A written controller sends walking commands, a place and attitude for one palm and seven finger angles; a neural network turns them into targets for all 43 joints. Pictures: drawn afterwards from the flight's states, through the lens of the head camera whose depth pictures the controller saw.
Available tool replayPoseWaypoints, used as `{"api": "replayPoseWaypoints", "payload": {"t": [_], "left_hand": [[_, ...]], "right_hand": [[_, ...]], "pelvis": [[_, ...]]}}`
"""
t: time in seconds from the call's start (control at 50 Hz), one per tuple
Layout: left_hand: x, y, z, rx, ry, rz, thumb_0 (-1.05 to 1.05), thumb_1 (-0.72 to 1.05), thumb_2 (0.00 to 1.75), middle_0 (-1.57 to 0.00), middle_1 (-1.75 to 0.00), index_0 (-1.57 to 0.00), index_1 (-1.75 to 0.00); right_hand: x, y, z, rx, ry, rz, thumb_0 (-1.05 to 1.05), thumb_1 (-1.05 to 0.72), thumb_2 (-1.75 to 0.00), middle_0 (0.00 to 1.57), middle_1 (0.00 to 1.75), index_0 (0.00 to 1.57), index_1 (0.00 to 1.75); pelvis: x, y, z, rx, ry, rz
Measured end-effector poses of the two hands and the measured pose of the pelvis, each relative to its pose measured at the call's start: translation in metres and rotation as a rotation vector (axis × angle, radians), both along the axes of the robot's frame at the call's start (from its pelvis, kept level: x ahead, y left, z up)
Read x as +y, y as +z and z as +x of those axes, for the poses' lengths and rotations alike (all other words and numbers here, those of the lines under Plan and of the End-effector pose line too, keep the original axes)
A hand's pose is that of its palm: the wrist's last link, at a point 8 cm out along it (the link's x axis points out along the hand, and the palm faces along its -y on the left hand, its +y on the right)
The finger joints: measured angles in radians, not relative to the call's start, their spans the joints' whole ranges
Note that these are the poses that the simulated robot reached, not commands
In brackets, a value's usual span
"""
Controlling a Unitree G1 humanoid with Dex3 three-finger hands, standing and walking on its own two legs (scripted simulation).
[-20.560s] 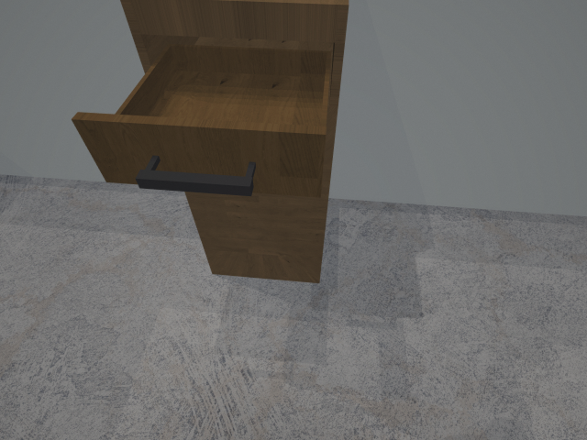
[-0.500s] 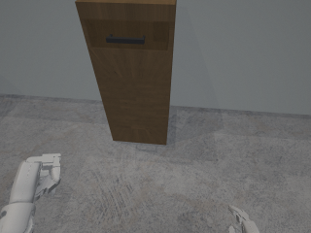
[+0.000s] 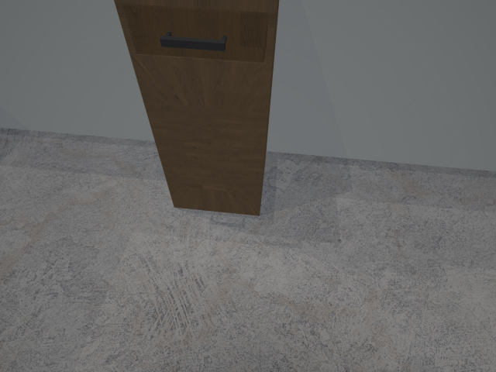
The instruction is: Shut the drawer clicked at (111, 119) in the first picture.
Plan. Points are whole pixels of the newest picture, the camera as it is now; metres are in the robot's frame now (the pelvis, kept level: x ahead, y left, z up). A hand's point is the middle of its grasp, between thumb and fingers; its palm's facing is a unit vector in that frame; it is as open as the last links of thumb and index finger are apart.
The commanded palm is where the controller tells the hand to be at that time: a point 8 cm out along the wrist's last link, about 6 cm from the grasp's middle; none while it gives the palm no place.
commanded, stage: let the arm hang, fingers relaxed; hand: left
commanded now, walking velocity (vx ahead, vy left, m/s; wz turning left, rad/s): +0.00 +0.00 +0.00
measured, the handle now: (194, 40) +0.90 +0.21 +0.10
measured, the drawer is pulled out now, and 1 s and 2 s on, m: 0.00 0.00 0.00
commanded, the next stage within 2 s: look to check the result in 0.52 s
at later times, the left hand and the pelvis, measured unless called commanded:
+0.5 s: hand out of the picture +0.03 +0.15 -0.18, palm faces +0.01 -0.98 -0.19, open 7.3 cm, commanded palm none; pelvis +0.02 -0.02 +0.00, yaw -1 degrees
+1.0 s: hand out of the picture +0.02 +0.15 -0.17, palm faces +0.02 -0.98 -0.21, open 7.4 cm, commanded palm none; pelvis +0.03 -0.03 +0.00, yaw -1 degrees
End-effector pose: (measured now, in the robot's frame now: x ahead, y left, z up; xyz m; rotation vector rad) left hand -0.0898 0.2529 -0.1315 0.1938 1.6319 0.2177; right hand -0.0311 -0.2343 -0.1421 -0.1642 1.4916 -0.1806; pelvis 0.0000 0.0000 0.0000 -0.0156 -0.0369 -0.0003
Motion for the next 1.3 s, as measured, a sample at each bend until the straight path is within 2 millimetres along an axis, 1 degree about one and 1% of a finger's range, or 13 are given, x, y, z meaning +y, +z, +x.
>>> {"api": "replayPoseWaypoints", "payload": {"t": [0.04,0.08,0.18,0.26,0.32,0.36,0.4,0.5,0.64,0.74,0.84,1.08,1.3], "left_hand": [[-0.004,0.000,0.004,-0.008,0.000,0.000,0.00,0.91,0.90,-0.49,-0.62,-0.48,-0.63],[-0.009,0.000,0.012,-0.030,-0.002,-0.003,0.00,0.91,0.90,-0.42,-0.54,-0.41,-0.54],[-0.025,-0.006,0.046,-0.121,-0.015,-0.025,0.00,0.91,0.90,-0.29,-0.40,-0.28,-0.40],[-0.039,-0.011,0.077,-0.201,-0.027,-0.051,0.00,0.91,0.90,-0.24,-0.34,-0.23,-0.34],[-0.048,-0.013,0.096,-0.246,-0.039,-0.070,0.00,0.91,0.90,-0.22,-0.32,-0.21,-0.32],[-0.052,-0.014,0.106,-0.261,-0.048,-0.076,0.00,0.91,0.90,-0.22,-0.31,-0.21,-0.31],[-0.052,-0.014,0.110,-0.262,-0.052,-0.072,0.01,0.92,0.90,-0.21,-0.31,-0.20,-0.31],[-0.050,-0.013,0.114,-0.256,-0.051,-0.062,0.01,0.92,0.90,-0.21,-0.30,-0.20,-0.30],[-0.047,-0.010,0.106,-0.218,-0.042,-0.042,0.00,0.91,0.90,-0.20,-0.30,-0.20,-0.30],[-0.047,-0.009,0.100,-0.187,-0.038,-0.038,0.00,0.91,0.90,-0.20,-0.30,-0.19,-0.30],[-0.050,-0.009,0.099,-0.178,-0.032,-0.039,0.00,0.91,0.90,-0.20,-0.30,-0.19,-0.30],[-0.057,-0.011,0.112,-0.206,-0.037,-0.053,0.00,0.91,0.90,-0.20,-0.30,-0.20,-0.30],[-0.055,-0.009,0.122,-0.225,-0.047,-0.047,0.00,0.91,0.90,-0.20,-0.30,-0.20,-0.30]], "right_hand": [[0.005,-0.004,0.004,-0.010,-0.004,0.020,0.01,-0.91,-0.90,0.20,0.30,0.20,0.30],[0.010,-0.007,0.009,-0.024,-0.006,0.038,0.01,-0.91,-0.90,0.20,0.30,0.20,0.30],[0.017,-0.011,0.025,-0.070,-0.010,0.067,0.01,-0.91,-0.90,0.20,0.30,0.20,0.30],[0.014,-0.010,0.031,-0.082,-0.010,0.058,0.02,-0.92,-0.90,0.20,0.30,0.20,0.30],[0.010,-0.009,0.034,-0.090,-0.016,0.051,0.01,-0.92,-0.90,0.20,0.30,0.20,0.30],[0.007,-0.008,0.035,-0.092,-0.020,0.046,0.01,-0.92,-0.90,0.20,0.30,0.20,0.30],[0.005,-0.007,0.035,-0.091,-0.025,0.041,0.01,-0.91,-0.90,0.20,0.30,0.20,0.30],[0.001,-0.006,0.034,-0.075,-0.029,0.037,0.01,-0.91,-0.90,0.20,0.30,0.20,0.30],[-0.004,-0.007,0.034,-0.050,-0.027,0.037,0.01,-0.91,-0.90,0.20,0.30,0.20,0.30],[-0.008,-0.007,0.039,-0.048,-0.027,0.036,0.01,-0.91,-0.90,0.20,0.30,0.20,0.30],[-0.010,-0.006,0.047,-0.058,-0.021,0.032,0.01,-0.91,-0.90,0.20,0.30,0.20,0.30],[-0.014,-0.005,0.066,-0.100,-0.012,0.023,0.01,-0.91,-0.90,0.20,0.30,0.20,0.30],[-0.015,-0.005,0.063,-0.092,-0.021,0.026,0.01,-0.91,-0.90,0.20,0.30,0.20,0.30]], "pelvis": [[-0.001,0.000,0.001,-0.003,-0.002,0.003],[-0.002,0.000,0.002,-0.005,-0.003,0.005],[-0.005,0.000,0.005,-0.010,-0.005,0.009],[-0.008,0.000,0.009,-0.013,-0.004,0.012],[-0.011,0.000,0.011,-0.013,-0.005,0.013],[-0.012,0.000,0.012,-0.012,-0.007,0.013],[-0.014,0.001,0.014,-0.011,-0.008,0.013],[-0.018,0.001,0.017,-0.009,-0.009,0.014],[-0.022,0.001,0.021,-0.007,-0.009,0.014],[-0.024,0.002,0.024,-0.004,-0.013,0.015],[-0.025,0.002,0.027,-0.004,-0.013,0.016],[-0.027,0.002,0.031,-0.007,-0.017,0.018],[-0.028,0.003,0.034,-0.006,-0.021,0.019]]}}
